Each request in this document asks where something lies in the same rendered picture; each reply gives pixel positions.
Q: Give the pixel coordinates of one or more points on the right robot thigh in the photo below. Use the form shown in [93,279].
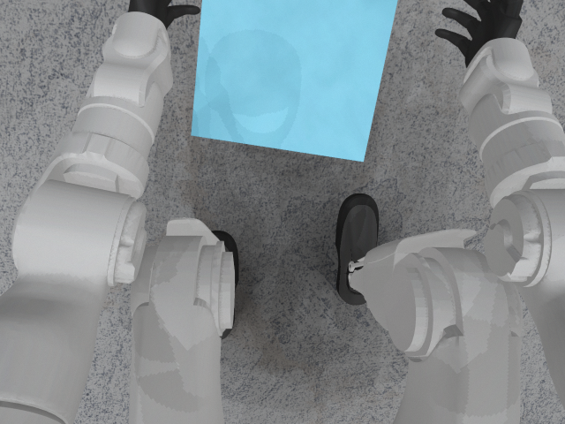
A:
[446,306]

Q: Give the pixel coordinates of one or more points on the right robot hand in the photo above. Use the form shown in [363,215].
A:
[499,19]

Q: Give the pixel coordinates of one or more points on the right robot upper arm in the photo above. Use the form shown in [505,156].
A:
[525,245]

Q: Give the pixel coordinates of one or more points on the carton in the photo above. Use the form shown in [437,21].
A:
[297,75]

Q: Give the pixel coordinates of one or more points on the right robot forearm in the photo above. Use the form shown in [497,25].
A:
[519,141]

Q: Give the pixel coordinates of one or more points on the left robot upper arm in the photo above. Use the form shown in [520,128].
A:
[75,242]

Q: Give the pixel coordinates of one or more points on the left robot forearm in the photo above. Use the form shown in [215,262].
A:
[117,122]

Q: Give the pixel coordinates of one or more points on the robot left shin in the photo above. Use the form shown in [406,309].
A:
[140,287]

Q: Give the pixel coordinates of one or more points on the left robot hand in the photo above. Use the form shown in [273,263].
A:
[160,9]

